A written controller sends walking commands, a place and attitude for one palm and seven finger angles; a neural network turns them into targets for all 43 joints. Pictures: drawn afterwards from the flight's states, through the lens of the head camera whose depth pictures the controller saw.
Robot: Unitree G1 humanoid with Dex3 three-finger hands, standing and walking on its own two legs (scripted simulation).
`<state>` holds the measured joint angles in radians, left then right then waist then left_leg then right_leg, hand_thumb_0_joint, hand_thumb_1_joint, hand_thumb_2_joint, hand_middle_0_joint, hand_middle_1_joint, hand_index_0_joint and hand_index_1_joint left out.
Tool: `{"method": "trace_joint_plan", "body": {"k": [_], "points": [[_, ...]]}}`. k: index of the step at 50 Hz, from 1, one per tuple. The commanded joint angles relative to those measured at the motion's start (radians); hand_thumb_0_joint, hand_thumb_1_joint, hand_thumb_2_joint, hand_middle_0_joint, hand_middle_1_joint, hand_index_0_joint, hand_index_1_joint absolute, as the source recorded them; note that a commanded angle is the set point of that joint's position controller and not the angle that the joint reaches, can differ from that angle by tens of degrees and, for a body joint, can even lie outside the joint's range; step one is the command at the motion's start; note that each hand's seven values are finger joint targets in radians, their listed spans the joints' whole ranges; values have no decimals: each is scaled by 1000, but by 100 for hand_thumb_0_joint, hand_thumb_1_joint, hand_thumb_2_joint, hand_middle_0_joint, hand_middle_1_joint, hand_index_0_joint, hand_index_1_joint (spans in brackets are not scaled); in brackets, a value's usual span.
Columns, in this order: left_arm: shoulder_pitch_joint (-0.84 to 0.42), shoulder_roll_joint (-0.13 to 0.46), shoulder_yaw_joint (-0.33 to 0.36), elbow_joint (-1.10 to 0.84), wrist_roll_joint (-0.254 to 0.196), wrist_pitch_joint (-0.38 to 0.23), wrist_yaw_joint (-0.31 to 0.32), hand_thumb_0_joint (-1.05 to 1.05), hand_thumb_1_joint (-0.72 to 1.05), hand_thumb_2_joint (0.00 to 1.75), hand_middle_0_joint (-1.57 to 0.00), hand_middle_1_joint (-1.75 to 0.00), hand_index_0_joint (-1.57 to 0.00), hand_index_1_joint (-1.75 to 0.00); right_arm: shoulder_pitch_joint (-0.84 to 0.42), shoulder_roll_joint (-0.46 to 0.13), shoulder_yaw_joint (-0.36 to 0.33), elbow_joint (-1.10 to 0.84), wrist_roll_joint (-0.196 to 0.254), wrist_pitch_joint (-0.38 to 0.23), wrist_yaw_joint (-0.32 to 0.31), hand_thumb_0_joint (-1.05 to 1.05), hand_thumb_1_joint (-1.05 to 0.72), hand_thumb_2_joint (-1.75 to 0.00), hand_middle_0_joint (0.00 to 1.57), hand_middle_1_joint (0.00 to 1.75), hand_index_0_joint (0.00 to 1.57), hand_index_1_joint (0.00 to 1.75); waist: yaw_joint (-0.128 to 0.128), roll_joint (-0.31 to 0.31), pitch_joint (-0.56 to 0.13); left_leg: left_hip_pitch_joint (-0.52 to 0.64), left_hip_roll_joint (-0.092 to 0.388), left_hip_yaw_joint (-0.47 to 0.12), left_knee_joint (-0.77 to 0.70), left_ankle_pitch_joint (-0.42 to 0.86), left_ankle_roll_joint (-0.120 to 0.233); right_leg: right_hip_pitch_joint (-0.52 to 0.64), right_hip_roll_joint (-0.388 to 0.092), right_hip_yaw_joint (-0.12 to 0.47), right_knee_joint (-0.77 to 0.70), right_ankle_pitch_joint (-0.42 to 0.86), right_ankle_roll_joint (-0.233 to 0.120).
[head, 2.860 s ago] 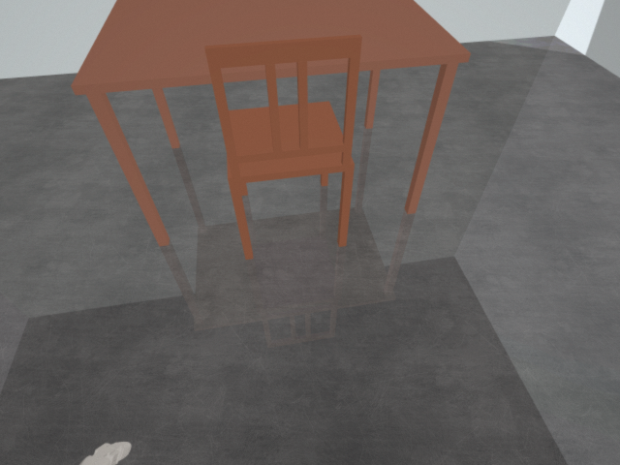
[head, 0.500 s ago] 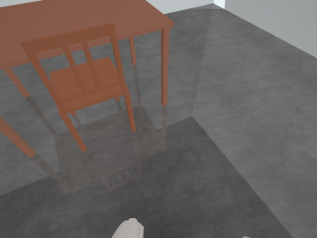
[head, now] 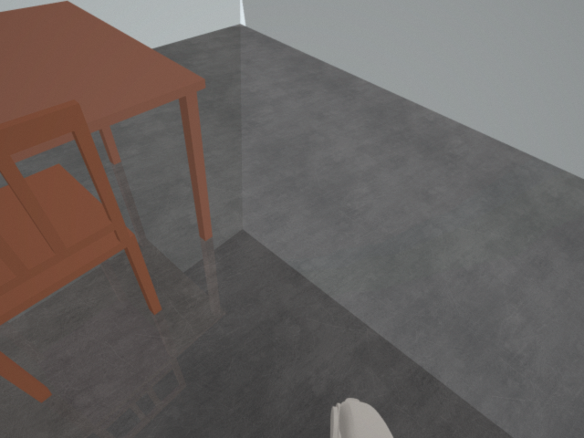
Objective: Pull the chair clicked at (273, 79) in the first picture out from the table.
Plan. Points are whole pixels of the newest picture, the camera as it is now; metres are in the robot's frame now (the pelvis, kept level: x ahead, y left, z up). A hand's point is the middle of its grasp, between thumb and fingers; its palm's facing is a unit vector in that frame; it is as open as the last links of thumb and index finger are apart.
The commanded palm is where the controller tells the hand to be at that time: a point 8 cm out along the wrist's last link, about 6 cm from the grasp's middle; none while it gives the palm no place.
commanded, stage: walk to a spot facing it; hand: left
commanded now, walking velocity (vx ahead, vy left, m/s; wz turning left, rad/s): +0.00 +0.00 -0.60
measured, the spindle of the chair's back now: out of the picture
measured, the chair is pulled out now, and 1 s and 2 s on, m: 0.00 0.00 0.00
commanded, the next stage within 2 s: none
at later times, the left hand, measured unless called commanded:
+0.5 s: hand (195, 380) +0.24 +0.17 -0.17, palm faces -0.24 -0.93 -0.26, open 7.3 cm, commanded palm none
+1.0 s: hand (171, 330) +0.33 +0.23 -0.18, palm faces -0.49 -0.85 -0.20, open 7.4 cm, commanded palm none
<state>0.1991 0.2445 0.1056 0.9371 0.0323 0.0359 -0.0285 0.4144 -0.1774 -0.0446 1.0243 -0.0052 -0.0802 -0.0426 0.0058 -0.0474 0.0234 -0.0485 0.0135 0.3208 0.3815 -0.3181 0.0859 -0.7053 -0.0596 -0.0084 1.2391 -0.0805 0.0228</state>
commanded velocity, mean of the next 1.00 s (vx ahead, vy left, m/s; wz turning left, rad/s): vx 0.00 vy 0.00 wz -0.60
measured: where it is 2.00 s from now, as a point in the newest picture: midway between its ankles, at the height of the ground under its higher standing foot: outside the picture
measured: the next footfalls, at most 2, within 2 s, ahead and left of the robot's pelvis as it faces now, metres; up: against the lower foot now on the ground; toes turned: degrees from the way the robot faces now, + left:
right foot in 0.32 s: +0.16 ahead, -0.07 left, +0.00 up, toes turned -18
left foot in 0.80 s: +0.27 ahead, +0.13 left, +0.00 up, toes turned -26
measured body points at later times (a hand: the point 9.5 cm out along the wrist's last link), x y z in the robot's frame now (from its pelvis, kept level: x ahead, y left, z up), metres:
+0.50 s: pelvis +0.12 -0.01 -0.01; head +0.16 -0.03 +0.44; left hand +0.26 +0.22 -0.15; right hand +0.12 -0.25 -0.16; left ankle +0.14 +0.16 -0.64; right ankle +0.12 -0.06 -0.74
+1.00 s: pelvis +0.17 +0.08 +0.00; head +0.22 +0.10 +0.45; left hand +0.36 +0.28 -0.16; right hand +0.13 -0.18 -0.12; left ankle +0.24 +0.15 -0.74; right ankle +0.06 -0.03 -0.63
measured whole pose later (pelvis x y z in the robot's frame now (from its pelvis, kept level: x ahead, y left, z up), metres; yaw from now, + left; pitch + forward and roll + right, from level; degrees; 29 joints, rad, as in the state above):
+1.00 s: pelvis +0.17 +0.08 +0.00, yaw -36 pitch -1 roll -2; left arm 0.25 0.28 0.11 0.92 0.02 0.07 -0.02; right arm 0.17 -0.16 -0.01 0.85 -0.02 0.02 -0.03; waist 0.05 -0.06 0.09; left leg -0.22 0.09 0.15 0.51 -0.26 0.02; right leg -0.51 0.01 0.03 1.25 -0.40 0.08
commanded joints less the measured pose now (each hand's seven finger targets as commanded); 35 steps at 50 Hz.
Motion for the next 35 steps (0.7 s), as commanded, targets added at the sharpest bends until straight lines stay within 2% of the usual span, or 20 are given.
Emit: {"method": "trace_joint_plan", "body": {"k": [1, 2, 3, 7, 10, 11, 13, 14, 15, 16, 17, 18, 19, 20, 21, 23, 27, 28, 32, 35], "points": [[-13, -29, -19, -47, -1, 3, -9, 0, 90, 90, -20, -30, -20, -30, 64, -95, 3, -37, -9, -18, -4, 0, -90, -90, 20, 30, 20, 30, 6, 160, 94, 57, 276, -111, -95, 822, -100, -86, 7, -57, -123, -7, -2], [-49, -25, -22, -55, -2, 2, -8, 0, 90, 90, -20, -30, -20, -30, 95, -86, 4, -28, -11, -13, -5, 0, -90, -90, 20, 30, 20, 30, -13, 152, 102, 53, 278, -112, -87, 861, -98, -66, 11, -73, -161, -14, -5], [-64, -36, -25, -57, -3, 3, -9, 0, 90, 90, -20, -30, -20, -30, 96, -92, 5, -22, -13, -8, -6, 0, -90, -90, 20, 30, 20, 30, -9, 154, 102, 83, 276, -86, -77, 894, -90, -59, 19, -95, -210, -22, -6], [-129, -34, -33, -69, -6, -1, -2, 0, 90, 90, -20, -30, -20, -30, 133, -96, 0, -1, -17, 18, -8, 0, -90, -90, 20, 30, 20, 30, -38, 166, 91, 138, 299, -49, -12, 1039, -54, 27, 46, -159, -355, -112, -35], [-101, -25, -30, -72, -5, -7, 4, 0, 90, 90, -20, -30, -20, -30, 117, -123, -13, -2, -18, 29, -6, 0, -90, -90, 20, 30, 20, 30, -15, 186, 33, 193, 328, -15, 97, 1192, -23, 111, 86, -189, -437, -192, -63], [-80, -16, -29, -69, -3, -13, 6, 0, 90, 90, -20, -30, -20, -30, 109, -135, -20, -5, -17, 32, -4, 0, -90, -90, 20, 30, 20, 30, -6, 219, 5, 212, 333, -4, 149, 1243, -18, 147, 99, -197, -470, -212, -71], [8, 18, -18, -54, -1, -30, 14, 0, 90, 90, -20, -30, -20, -30, 83, -151, -29, -27, -12, 38, 3, 0, -90, -90, 20, 30, 20, 30, 38, 225, -51, 153, 344, -8, 317, 1249, -21, 315, 112, -190, -560, -222, -88], [116, 51, -7, -29, 0, -45, 18, 0, 90, 90, -20, -30, -20, -30, 40, -158, -32, -48, -4, 40, 11, 0, -90, -90, 20, 30, 20, 30, 96, 206, -101, 42, 347, -13, 490, 1105, -40, 501, 84, -149, -672, -135, -105], [237, 122, 6, 4, 0, -57, 26, 0, 90, 90, -20, -30, -20, -30, 15, -134, -30, -84, 14, 47, 17, 0, -90, -90, 20, 30, 20, 30, 142, 38, -206, -233, 253, -3, 810, 553, -93, 815, -98, 104, -724, 310, -200], [264, 195, 18, 10, -24, -60, 41, 0, 90, 90, -20, -30, -20, -30, -25, -74, -23, -130, 17, 43, 17, 0, -90, -90, 20, 30, 20, 30, 116, -100, -259, -536, 57, -85, 1111, -316, -165, 945, -355, 516, -743, 898, -353], [211, 187, 15, -9, -37, -45, 56, 0, 90, 90, -20, -30, -20, -30, -84, -95, -27, -151, 10, 53, 3, 0, -90, -90, 20, 30, 20, 30, 107, -9, -207, -537, 91, -274, 1115, -289, -141, 844, -354, 432, -779, 838, -381], [146, 152, 7, -26, -34, -44, 62, 0, 90, 90, -20, -30, -20, -30, -117, -62, -28, -156, 3, 63, 11, 0, -90, -90, 20, 30, 20, 30, 71, 40, -78, -565, 121, -307, 1064, -184, -139, 741, -286, 332, -805, 730, -329], [99, 137, 4, -40, -34, -50, 61, 0, 90, 90, -20, -30, -20, -30, -104, -60, -27, -151, -4, 72, 18, 0, -90, -90, 20, 30, 20, 30, 24, 17, -81, -543, 135, -318, 1003, -129, -149, 667, -236, 305, -833, 619, -247], [68, 116, -4, -46, -35, -55, 62, 0, 90, 90, -20, -30, -20, -30, -109, -66, -26, -138, -10, 84, 16, 0, -90, -90, 20, 30, 20, 30, 1, 19, -39, -509, 138, -317, 955, -96, -155, 573, -208, 271, -866, 570, -202], [50, 95, -8, -51, -30, -59, 63, 0, 90, 90, -20, -30, -20, -30, -106, -58, -28, -127, -14, 96, 12, 0, -90, -90, 20, 30, 20, 30, -20, 18, -10, -488, 131, -320, 929, -74, -159, 506, -182, 239, -880, 576, -188], [34, 104, -5, -60, -22, -63, 61, 0, 90, 90, -20, -30, -20, -30, -87, -55, -28, -117, -15, 107, 11, 0, -90, -90, 20, 30, 20, 30, -44, 25, -26, -461, 124, -319, 869, -58, -171, 454, -148, 198, -873, 540, -209], [64, 114, 2, -60, -16, -56, 49, 0, 90, 90, -20, -30, -20, -30, -177, -70, -28, -150, -15, 108, 15, 0, -90, -90, 20, 30, 20, 30, -23, -73, -36, -486, 103, -322, 777, -5, -185, 461, -92, 223, -861, 442, -195], [75, 117, 4, -64, -15, -53, 45, 0, 90, 90, -20, -30, -20, -30, -214, -77, -27, -165, -16, 107, 16, 0, -90, -90, 20, 30, 20, 30, -8, -89, -42, -489, 94, -319, 750, -3, -188, 467, -81, 235, -853, 435, -194], [101, 144, 15, -81, -7, -39, 46, 0, 90, 90, -20, -30, -20, -30, -341, -89, -20, -221, -9, 96, 16, 0, -90, -90, 20, 30, 20, 30, 37, -108, -69, -468, 61, -303, 566, -63, -191, 556, -89, 305, -804, 462, -210], [89, 169, 23, -103, -6, -26, 47, 0, 90, 90, -20, -30, -20, -30, -374, -97, -17, -249, -1, 89, 15, 0, -90, -90, 20, 30, 20, 30, 47, -141, -87, -365, 17, -296, 395, -95, -179, 546, -88, 363, -777, 464, -206]]}}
